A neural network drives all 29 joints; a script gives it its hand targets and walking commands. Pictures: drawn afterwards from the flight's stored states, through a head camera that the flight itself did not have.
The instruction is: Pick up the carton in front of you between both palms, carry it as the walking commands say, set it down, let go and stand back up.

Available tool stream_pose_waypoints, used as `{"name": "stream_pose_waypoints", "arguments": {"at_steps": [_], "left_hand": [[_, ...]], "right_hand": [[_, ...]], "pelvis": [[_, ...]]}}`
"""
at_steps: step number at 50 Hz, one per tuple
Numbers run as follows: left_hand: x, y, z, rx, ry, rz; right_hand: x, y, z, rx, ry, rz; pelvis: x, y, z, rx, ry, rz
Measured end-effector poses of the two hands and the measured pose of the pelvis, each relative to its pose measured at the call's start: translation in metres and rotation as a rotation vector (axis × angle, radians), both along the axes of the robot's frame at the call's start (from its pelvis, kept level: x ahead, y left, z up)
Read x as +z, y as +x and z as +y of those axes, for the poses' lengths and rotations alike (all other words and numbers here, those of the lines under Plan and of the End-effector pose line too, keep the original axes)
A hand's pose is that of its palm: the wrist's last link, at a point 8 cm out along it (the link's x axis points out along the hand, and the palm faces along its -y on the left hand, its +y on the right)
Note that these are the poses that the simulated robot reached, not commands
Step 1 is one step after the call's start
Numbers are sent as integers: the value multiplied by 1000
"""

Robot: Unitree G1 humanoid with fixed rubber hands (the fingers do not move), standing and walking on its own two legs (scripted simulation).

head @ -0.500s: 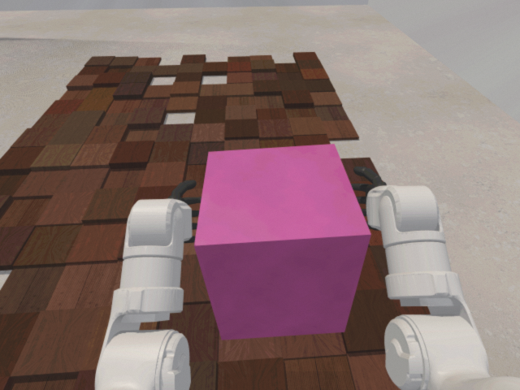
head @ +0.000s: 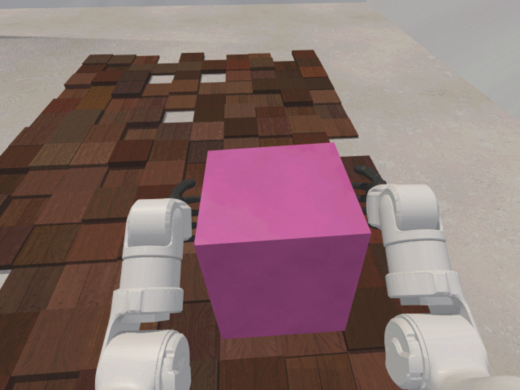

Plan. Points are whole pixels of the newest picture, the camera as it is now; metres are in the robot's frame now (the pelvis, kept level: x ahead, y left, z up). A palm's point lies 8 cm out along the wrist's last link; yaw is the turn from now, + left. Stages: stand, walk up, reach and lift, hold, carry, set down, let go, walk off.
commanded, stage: carry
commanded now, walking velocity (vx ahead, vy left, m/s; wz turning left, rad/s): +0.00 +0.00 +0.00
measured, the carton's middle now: (277, 242) +0.35 +0.00 +0.05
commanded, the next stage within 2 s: none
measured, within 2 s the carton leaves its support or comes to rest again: neither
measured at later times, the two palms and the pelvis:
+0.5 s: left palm (177, 217) +0.34 +0.16 +0.12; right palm (376, 203) +0.35 -0.14 +0.14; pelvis +0.00 +0.00 +0.00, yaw +0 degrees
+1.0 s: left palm (179, 186) +0.37 +0.15 +0.16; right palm (376, 168) +0.39 -0.15 +0.17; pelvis +0.03 -0.01 +0.00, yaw +0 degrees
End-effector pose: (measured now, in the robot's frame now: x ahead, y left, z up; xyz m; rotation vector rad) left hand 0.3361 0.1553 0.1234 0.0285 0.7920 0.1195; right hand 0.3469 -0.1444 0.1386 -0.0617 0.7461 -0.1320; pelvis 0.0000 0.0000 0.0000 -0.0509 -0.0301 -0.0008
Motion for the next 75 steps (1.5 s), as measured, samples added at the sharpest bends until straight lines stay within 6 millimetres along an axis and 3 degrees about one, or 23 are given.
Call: {"name": "stream_pose_waypoints", "arguments": {"at_steps": [37, 43, 48, 53, 59, 65, 70, 75], "left_hand": [[1, 6, -1, 0, 2, -5], [14, 16, -6, 1, 10, -46], [31, 25, -6, 35, 15, -90], [45, 50, 0, 38, 18, -62], [50, 98, 15, 32, 13, -27], [18, 158, 33, -14, -22, 19], [-10, 199, 32, -65, -43, 89], [-12, 244, 22, -93, -60, 43]], "right_hand": [[0, 6, -1, -3, 5, -5], [10, 14, -6, -1, 8, -45], [27, 34, -6, 21, 28, -89], [44, 63, 0, 10, 51, -61], [48, 108, 15, -3, 50, -27], [18, 152, 34, -38, 13, 19], [-14, 170, 33, -85, -3, 88], [-9, 208, 25, -133, 3, 41]], "pelvis": [[0, 5, 1, -2, 4, 6], [-3, 9, -5, -8, 16, 15], [-6, 19, -13, 1, 9, 18], [6, 41, -7, -13, 22, 49], [13, 84, 12, -26, 29, 75], [4, 142, 43, -40, 45, 65], [19, 177, 55, -55, 35, 78], [32, 215, 59, -64, 28, 104]]}}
